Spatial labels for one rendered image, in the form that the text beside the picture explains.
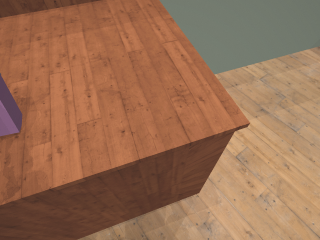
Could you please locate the table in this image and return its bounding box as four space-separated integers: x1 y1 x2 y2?
0 0 250 240

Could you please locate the sponge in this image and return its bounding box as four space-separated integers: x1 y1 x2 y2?
0 74 23 136

